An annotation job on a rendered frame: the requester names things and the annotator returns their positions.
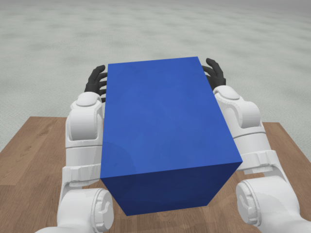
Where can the table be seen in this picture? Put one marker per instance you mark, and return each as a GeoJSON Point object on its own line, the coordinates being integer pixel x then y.
{"type": "Point", "coordinates": [31, 180]}

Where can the left robot upper arm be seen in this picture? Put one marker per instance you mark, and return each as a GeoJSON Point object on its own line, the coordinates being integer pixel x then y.
{"type": "Point", "coordinates": [84, 211]}

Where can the robot left hand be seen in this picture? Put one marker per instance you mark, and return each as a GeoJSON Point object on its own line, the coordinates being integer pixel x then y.
{"type": "Point", "coordinates": [94, 83]}

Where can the carton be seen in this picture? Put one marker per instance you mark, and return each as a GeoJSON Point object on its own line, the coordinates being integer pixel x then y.
{"type": "Point", "coordinates": [166, 144]}

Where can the left robot forearm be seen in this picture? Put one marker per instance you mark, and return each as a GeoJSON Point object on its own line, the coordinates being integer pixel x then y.
{"type": "Point", "coordinates": [84, 140]}

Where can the right robot upper arm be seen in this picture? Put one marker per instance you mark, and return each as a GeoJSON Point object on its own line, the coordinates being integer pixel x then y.
{"type": "Point", "coordinates": [269, 204]}

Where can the right robot forearm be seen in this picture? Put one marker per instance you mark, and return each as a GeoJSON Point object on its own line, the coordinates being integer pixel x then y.
{"type": "Point", "coordinates": [243, 120]}

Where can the robot right hand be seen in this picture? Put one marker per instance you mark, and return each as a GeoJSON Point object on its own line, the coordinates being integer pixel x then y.
{"type": "Point", "coordinates": [216, 77]}

